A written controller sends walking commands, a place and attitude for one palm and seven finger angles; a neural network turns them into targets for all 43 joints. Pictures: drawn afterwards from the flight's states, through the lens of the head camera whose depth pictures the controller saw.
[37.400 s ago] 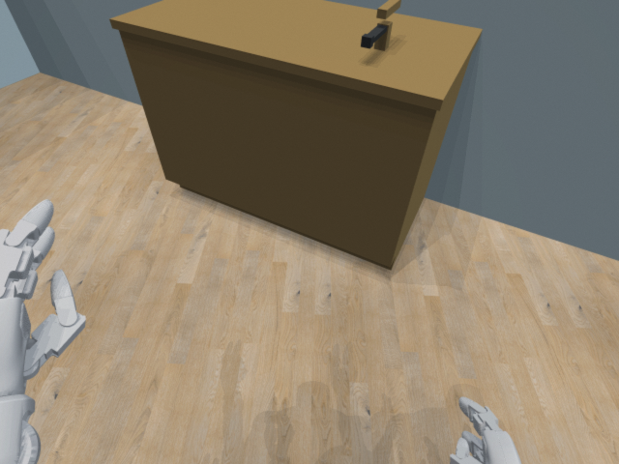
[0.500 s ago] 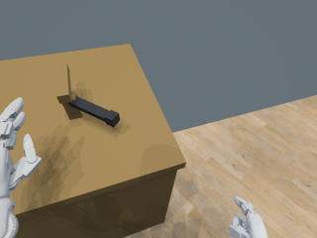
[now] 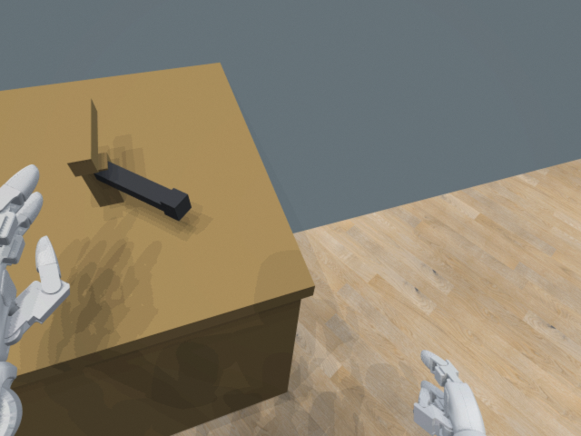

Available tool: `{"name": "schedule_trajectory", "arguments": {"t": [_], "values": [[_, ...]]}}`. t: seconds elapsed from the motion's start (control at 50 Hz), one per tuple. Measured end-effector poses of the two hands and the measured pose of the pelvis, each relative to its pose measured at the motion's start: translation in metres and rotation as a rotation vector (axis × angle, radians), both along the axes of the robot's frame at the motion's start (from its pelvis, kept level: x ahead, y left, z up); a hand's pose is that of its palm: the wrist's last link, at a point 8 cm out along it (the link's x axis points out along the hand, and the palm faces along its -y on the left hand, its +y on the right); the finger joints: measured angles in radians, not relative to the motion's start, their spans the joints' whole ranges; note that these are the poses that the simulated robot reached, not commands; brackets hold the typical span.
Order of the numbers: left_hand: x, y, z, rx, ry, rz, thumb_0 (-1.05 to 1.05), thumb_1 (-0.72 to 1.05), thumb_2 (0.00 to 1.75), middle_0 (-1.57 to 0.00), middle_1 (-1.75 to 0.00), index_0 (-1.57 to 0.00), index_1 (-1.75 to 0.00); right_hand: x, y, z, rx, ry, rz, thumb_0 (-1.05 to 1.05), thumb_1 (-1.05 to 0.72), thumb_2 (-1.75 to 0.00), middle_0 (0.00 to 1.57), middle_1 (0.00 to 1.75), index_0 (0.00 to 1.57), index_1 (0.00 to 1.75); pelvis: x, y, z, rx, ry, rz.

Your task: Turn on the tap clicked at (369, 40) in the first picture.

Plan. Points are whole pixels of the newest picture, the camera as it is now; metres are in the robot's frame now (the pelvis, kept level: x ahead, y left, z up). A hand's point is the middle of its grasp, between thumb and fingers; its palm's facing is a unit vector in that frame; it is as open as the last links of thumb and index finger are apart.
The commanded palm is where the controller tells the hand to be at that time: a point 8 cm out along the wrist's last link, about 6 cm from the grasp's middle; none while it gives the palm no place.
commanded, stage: shuffle to correct the standing spot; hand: left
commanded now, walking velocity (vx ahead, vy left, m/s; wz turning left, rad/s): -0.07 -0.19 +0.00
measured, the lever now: (176, 204) +0.38 +0.20 +0.10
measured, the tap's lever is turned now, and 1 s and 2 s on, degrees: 44 44 44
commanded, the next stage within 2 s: none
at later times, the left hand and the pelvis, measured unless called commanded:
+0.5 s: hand (80, 293) +0.21 +0.22 +0.17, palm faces +0.33 -0.85 -0.41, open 7.4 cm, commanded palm +0.16 +0.26 +0.18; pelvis +0.00 -0.02 -0.01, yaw +0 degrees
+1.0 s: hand (80, 294) +0.21 +0.22 +0.16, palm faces +0.34 -0.85 -0.40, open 7.4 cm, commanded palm +0.16 +0.27 +0.18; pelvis +0.00 -0.02 -0.01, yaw +0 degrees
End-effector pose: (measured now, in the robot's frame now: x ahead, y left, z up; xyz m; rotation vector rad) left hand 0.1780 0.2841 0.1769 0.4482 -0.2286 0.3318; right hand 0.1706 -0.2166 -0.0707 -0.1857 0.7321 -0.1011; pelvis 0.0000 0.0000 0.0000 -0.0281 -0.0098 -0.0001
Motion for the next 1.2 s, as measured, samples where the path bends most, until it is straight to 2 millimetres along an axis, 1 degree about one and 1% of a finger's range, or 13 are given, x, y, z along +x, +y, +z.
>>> {"name": "schedule_trajectory", "arguments": {"t": [0.18, 0.3, 0.46, 0.64, 0.76, 0.98, 1.1, 1.2], "values": [[0.001, -0.015, 0.001, 0.009, 0.002, -0.012, 0.02, 0.89, 0.89, -0.21, -0.30, -0.21, -0.31, -0.010, -0.032, -0.004, -0.033, 0.015, -0.048, 0.01, -0.91, -0.90, 0.20, 0.30, 0.21, 0.30, -0.001, -0.013, -0.003, 0.000, 0.004, -0.001], [0.001, -0.020, 0.000, 0.010, 0.004, -0.035, 0.02, 0.89, 0.89, -0.21, -0.30, -0.21, -0.31, -0.017, -0.041, -0.005, -0.050, 0.022, -0.073, 0.01, -0.91, -0.90, 0.20, 0.30, 0.20, 0.30, 0.000, -0.016, -0.005, 0.003, 0.004, 0.000], [-0.003, -0.019, 0.004, 0.036, -0.007, -0.043, 0.02, 0.88, 0.89, -0.21, -0.30, -0.21, -0.31, -0.020, -0.035, -0.005, -0.043, 0.025, -0.062, 0.01, -0.91, -0.90, 0.20, 0.30, 0.20, 0.30, -0.003, -0.018, -0.005, 0.000, 0.006, 0.001], [-0.010, -0.017, 0.001, 0.020, -0.004, -0.030, 0.02, 0.89, 0.89, -0.21, -0.30, -0.21, -0.31, -0.020, -0.024, -0.007, -0.027, 0.019, -0.036, 0.01, -0.91, -0.90, 0.20, 0.30, 0.21, 0.30, -0.006, -0.015, -0.006, -0.001, 0.007, 0.004], [-0.010, -0.015, 0.003, 0.022, -0.013, -0.022, 0.02, 0.89, 0.89, -0.21, -0.30, -0.21, -0.31, -0.019, -0.020, -0.007, -0.020, 0.021, -0.023, 0.01, -0.91, -0.90, 0.20, 0.30, 0.21, 0.30, -0.007, -0.015, -0.005, -0.002, 0.009, 0.008], [-0.005, -0.018, 0.001, 0.019, -0.009, -0.030, 0.02, 0.89, 0.89, -0.21, -0.30, -0.21, -0.31, -0.018, -0.026, -0.008, -0.027, 0.026, -0.032, 0.01, -0.91, -0.90, 0.20, 0.30, 0.21, 0.30, -0.003, -0.016, -0.007, -0.003, 0.012, 0.007], [-0.001, -0.016, -0.001, 0.016, -0.005, -0.033, 0.02, 0.89, 0.89, -0.21, -0.30, -0.21, -0.31, -0.019, -0.030, -0.008, -0.041, 0.035, -0.047, 0.01, -0.91, -0.90, 0.20, 0.30, 0.21, 0.30, 0.000, -0.015, -0.007, -0.003, 0.013, 0.007], [0.001, -0.016, 0.002, 0.032, -0.011, -0.038, 0.02, 0.89, 0.89, -0.21, -0.30, -0.21, -0.31, -0.017, -0.029, -0.007, -0.041, 0.036, -0.046, 0.01, -0.91, -0.90, 0.20, 0.30, 0.21, 0.30, 0.001, -0.015, -0.006, -0.004, 0.013, 0.010]]}}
